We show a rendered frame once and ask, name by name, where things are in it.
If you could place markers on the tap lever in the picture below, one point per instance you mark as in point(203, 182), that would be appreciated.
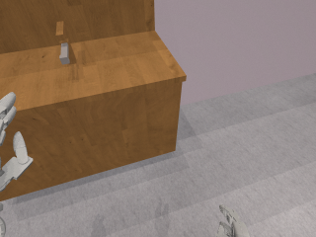
point(64, 53)

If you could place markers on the right robot hand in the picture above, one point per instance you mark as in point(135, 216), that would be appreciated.
point(237, 229)

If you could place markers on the counter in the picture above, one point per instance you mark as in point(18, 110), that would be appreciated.
point(115, 103)

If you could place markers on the left robot hand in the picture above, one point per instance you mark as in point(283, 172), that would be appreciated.
point(16, 166)

